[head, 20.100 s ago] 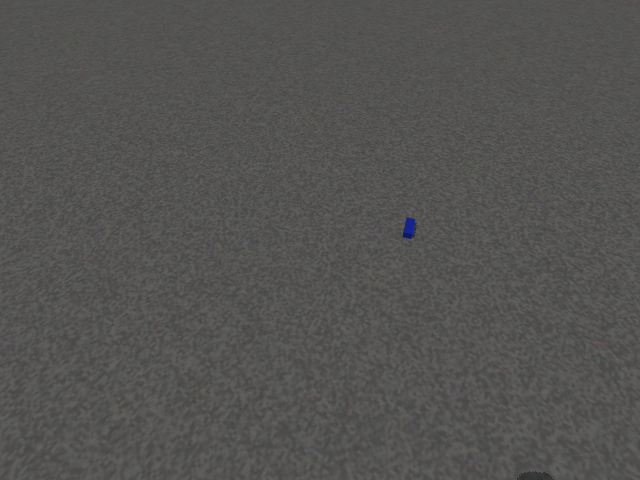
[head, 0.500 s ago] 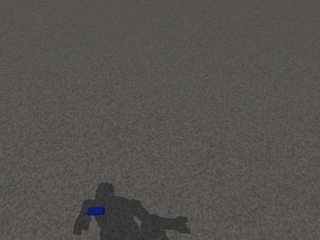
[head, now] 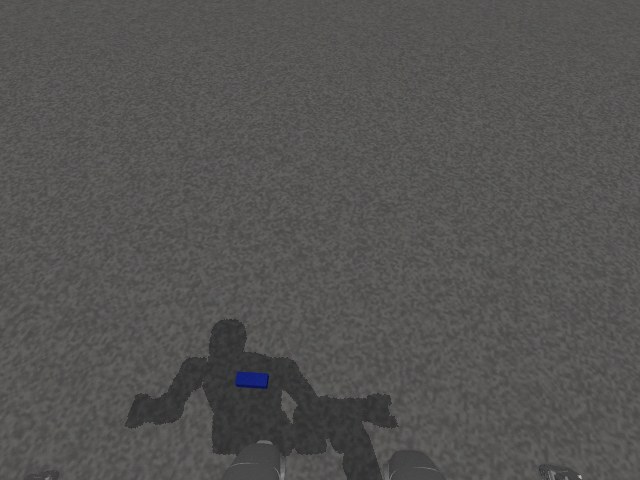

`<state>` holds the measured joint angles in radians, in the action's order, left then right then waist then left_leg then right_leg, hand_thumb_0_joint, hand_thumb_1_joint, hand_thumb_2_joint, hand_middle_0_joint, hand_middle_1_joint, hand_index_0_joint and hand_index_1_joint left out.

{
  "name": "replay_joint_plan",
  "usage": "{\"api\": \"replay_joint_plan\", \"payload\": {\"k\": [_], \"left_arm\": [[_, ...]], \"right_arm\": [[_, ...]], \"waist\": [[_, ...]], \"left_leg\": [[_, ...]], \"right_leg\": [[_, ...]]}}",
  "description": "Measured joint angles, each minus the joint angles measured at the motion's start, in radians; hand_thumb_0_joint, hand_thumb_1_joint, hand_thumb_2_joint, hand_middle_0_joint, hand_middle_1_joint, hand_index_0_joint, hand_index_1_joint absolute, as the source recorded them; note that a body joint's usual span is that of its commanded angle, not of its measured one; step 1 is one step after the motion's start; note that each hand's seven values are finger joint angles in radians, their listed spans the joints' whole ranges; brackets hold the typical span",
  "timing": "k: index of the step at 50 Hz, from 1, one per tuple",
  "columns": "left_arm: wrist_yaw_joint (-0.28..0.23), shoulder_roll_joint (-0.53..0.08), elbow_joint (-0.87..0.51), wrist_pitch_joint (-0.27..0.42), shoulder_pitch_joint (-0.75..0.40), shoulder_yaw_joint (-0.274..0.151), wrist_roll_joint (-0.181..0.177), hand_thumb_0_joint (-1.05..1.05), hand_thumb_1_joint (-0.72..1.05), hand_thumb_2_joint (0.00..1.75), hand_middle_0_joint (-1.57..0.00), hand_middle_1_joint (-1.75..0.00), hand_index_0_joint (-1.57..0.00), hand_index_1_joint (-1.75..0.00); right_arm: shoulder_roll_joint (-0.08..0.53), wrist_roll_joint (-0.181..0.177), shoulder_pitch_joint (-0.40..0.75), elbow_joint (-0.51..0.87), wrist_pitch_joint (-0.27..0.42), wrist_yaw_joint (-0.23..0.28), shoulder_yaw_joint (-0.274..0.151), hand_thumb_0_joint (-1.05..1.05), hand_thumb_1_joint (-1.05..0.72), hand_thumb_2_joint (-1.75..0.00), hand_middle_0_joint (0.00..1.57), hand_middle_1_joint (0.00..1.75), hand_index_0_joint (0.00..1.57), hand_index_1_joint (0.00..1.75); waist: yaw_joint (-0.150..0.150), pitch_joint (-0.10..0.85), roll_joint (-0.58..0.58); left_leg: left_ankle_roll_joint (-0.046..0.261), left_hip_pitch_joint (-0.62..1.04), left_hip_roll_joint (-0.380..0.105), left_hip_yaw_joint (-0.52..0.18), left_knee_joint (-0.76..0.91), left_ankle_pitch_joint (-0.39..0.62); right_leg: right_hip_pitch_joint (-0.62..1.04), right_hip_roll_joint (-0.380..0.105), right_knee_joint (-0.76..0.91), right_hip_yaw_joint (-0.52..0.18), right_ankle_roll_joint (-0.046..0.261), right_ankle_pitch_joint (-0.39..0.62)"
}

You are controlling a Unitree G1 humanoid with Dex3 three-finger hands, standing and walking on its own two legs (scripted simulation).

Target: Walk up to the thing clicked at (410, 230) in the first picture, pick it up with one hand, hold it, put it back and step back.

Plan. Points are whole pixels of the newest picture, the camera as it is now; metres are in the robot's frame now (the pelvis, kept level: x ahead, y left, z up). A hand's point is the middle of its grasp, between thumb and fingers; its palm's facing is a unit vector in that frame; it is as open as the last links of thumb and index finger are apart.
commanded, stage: walk up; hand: left
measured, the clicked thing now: (252, 380) +0.42 +0.21 -0.73
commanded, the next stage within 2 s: none
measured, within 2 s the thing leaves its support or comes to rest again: neither
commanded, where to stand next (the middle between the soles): +0.05 -0.04 m, yaw -4 degrees
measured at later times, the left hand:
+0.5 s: hand out of the picture +0.09 +0.23 -0.14, palm faces -0.11 -0.91 -0.40, open 7.4 cm
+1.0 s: hand out of the picture +0.08 +0.22 -0.12, palm faces -0.06 -0.94 -0.35, open 7.4 cm
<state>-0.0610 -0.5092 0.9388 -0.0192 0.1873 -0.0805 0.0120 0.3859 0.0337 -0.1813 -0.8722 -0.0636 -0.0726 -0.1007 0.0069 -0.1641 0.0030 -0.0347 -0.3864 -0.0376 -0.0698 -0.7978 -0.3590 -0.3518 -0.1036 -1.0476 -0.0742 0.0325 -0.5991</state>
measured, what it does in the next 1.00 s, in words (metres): steps on the spot: right foot, then left foot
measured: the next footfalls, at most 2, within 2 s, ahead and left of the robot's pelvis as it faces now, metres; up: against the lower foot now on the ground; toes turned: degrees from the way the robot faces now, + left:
right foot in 0.42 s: +0.01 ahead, -0.15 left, +0.00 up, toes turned -4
left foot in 0.72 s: +0.03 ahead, +0.10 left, +0.00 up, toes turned -5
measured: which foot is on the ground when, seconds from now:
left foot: down 0.00-0.42, up 0.44-0.70, down 0.72-1.00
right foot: up 0.00-0.40, down 0.42-1.00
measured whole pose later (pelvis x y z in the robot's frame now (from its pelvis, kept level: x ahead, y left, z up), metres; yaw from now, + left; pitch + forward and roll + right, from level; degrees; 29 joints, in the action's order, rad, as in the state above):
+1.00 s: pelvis -0.03 -0.03 +0.02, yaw -3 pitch -4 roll +0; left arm 0.01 -0.36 0.99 0.02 0.16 -0.01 0.00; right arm 0.37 0.01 -0.16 -1.00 0.01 -0.02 -0.01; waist 0.01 -0.06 0.00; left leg -0.01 -0.20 0.00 -0.03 -0.56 -0.29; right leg -0.20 -0.01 -0.57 0.00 0.00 -0.30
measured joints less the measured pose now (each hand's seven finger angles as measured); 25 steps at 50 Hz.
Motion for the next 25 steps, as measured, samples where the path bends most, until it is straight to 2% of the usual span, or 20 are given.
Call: {"api": "replay_joint_plan", "payload": {"k": [3, 8, 12, 16, 18, 20, 21, 22, 23, 25], "left_arm": [[0.016, 0.015, -0.001, 0.007, 0.002, 0.012, -0.016, 0.01, 0.90, 0.90, -0.20, -0.30, -0.20, -0.30], [0.051, 0.076, 0.003, -0.012, 0.024, 0.031, -0.003, 0.01, 0.90, 0.90, -0.20, -0.30, -0.20, -0.30], [0.071, 0.104, -0.018, -0.035, 0.028, 0.028, 0.018, 0.01, 0.90, 0.90, -0.20, -0.30, -0.20, -0.30], [0.086, 0.096, -0.052, -0.045, 0.012, 0.011, 0.022, 0.01, 0.90, 0.90, -0.20, -0.30, -0.20, -0.30], [0.091, 0.087, -0.069, -0.042, 0.005, 0.003, 0.019, 0.01, 0.90, 0.90, -0.20, -0.30, -0.20, -0.30], [0.094, 0.080, -0.081, -0.029, 0.005, -0.003, 0.014, 0.01, 0.90, 0.90, -0.20, -0.30, -0.20, -0.30], [0.092, 0.083, -0.082, -0.018, 0.003, -0.007, 0.014, 0.01, 0.90, 0.90, -0.20, -0.30, -0.20, -0.30], [0.089, 0.090, -0.081, -0.008, 0.001, -0.008, 0.016, 0.01, 0.90, 0.90, -0.20, -0.30, -0.20, -0.30], [0.087, 0.097, -0.083, 0.000, 0.002, -0.004, 0.018, 0.01, 0.90, 0.90, -0.20, -0.30, -0.20, -0.30], [0.087, 0.109, -0.082, 0.009, 0.011, 0.012, 0.018, 0.01, 0.90, 0.90, -0.20, -0.30, -0.20, -0.30]], "right_arm": [[-0.053, -0.011, -0.013, -0.006, 0.009, 0.018, 0.040, 0.00, -0.91, -0.90, 0.20, 0.30, 0.20, 0.30], [-0.059, -0.014, -0.021, 0.006, 0.052, 0.049, 0.058, 0.00, -0.90, -0.90, 0.21, 0.30, 0.20, 0.30], [-0.032, -0.020, -0.019, 0.034, 0.078, 0.081, 0.049, 0.00, -0.90, -0.90, 0.21, 0.30, 0.21, 0.30], [-0.001, -0.020, -0.023, 0.058, 0.087, 0.105, 0.040, 0.00, -0.90, -0.90, 0.21, 0.30, 0.21, 0.30], [0.018, -0.017, -0.026, 0.065, 0.084, 0.110, 0.038, 0.00, -0.90, -0.90, 0.21, 0.30, 0.21, 0.30], [0.037, -0.017, -0.028, 0.068, 0.074, 0.110, 0.037, 0.00, -0.90, -0.90, 0.21, 0.30, 0.20, 0.30], [0.049, -0.019, -0.025, 0.065, 0.067, 0.109, 0.035, 0.00, -0.90, -0.90, 0.21, 0.30, 0.20, 0.30], [0.058, -0.023, -0.018, 0.057, 0.056, 0.109, 0.033, 0.00, -0.90, -0.90, 0.21, 0.30, 0.20, 0.30], [0.061, -0.027, -0.014, 0.048, 0.046, 0.112, 0.032, 0.00, -0.90, -0.90, 0.21, 0.30, 0.20, 0.30], [0.060, -0.027, -0.010, 0.027, 0.035, 0.116, 0.034, 0.00, -0.91, -0.90, 0.20, 0.30, 0.20, 0.30]], "waist": [[0.004, 0.023, -0.034], [0.015, 0.027, -0.043], [0.017, 0.004, -0.035], [0.013, -0.019, -0.033], [0.010, -0.020, -0.029], [0.006, -0.013, -0.019], [0.004, -0.011, -0.003], [-0.003, -0.015, 0.019], [-0.007, -0.013, 0.026], [0.003, 0.006, 0.013]], "left_leg": [[0.016, 0.025, 0.016, 0.015, 0.074, 0.034], [0.031, 0.056, 0.029, 0.052, 0.121, 0.047], [0.032, 0.049, 0.015, 0.073, 0.103, 0.036], [0.019, 0.024, -0.013, 0.075, 0.072, 0.029], [0.008, 0.006, -0.032, 0.072, 0.048, 0.022], [-0.005, -0.018, -0.054, 0.063, 0.010, 0.007], [-0.007, -0.031, -0.071, 0.050, -0.020, -0.006], [0.011, -0.044, -0.080, 0.019, -0.055, -0.013], [0.024, -0.056, -0.062, -0.011, -0.099, -0.063], [0.037, -0.065, -0.004, -0.029, -0.186, -0.176]], "right_leg": [[-0.056, 0.073, -0.069, 0.011, 0.010, 0.065], [-0.035, 0.116, 0.062, 0.033, -0.005, 0.068], [-0.035, 0.128, 0.076, 0.033, -0.008, 0.058], [-0.044, 0.117, 0.064, 0.033, -0.002, 0.066], [-0.033, 0.106, 0.101, 0.040, 0.001, 0.073], [0.013, 0.097, 0.218, 0.052, 0.007, 0.134], [0.033, 0.109, 0.260, 0.062, -0.012, 0.163], [0.038, 0.126, 0.256, 0.078, -0.019, 0.163], [0.039, 0.131, 0.246, 0.085, -0.019, 0.158], [0.036, 0.121, 0.240, 0.066, -0.011, 0.156]]}}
